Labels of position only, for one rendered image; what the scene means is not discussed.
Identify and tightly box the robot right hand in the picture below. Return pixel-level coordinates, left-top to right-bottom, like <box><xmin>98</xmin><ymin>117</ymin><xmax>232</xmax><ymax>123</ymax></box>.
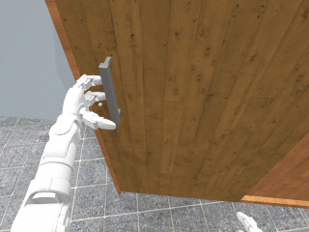
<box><xmin>237</xmin><ymin>212</ymin><xmax>263</xmax><ymax>232</ymax></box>

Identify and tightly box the robot left forearm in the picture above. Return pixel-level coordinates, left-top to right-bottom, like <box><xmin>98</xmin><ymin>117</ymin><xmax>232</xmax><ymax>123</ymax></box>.
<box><xmin>10</xmin><ymin>113</ymin><xmax>82</xmax><ymax>232</ymax></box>

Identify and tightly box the robot left hand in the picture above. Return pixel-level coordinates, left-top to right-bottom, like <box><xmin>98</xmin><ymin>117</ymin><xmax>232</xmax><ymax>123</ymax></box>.
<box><xmin>62</xmin><ymin>74</ymin><xmax>116</xmax><ymax>130</ymax></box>

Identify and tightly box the handle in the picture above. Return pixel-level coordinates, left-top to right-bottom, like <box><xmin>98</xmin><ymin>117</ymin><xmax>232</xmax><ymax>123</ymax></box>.
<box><xmin>98</xmin><ymin>56</ymin><xmax>121</xmax><ymax>126</ymax></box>

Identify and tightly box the left robot upper arm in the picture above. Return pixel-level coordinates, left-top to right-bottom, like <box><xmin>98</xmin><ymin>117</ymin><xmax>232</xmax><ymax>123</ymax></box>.
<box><xmin>14</xmin><ymin>203</ymin><xmax>70</xmax><ymax>232</ymax></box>

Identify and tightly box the wardrobe door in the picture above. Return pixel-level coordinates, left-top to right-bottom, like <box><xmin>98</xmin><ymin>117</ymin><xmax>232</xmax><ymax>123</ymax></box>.
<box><xmin>54</xmin><ymin>0</ymin><xmax>309</xmax><ymax>203</ymax></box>
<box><xmin>245</xmin><ymin>132</ymin><xmax>309</xmax><ymax>201</ymax></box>

